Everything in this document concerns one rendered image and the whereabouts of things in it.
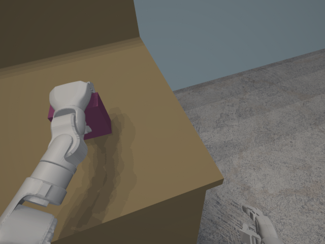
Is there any robot left hand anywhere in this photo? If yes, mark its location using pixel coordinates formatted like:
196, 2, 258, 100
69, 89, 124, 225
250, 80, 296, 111
49, 81, 95, 134

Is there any robot right hand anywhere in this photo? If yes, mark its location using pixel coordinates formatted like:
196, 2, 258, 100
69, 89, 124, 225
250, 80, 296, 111
240, 205, 279, 244

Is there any table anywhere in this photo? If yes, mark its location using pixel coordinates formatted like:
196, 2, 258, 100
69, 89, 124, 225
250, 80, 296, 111
0, 0, 224, 244

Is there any robot left upper arm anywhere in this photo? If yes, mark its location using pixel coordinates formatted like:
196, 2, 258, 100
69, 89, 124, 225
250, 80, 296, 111
0, 204, 58, 244

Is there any left robot forearm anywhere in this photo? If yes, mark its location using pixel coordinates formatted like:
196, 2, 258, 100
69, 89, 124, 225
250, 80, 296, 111
0, 105, 88, 230

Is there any sponge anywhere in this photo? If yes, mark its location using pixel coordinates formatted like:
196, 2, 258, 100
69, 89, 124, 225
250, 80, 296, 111
48, 92, 112, 140

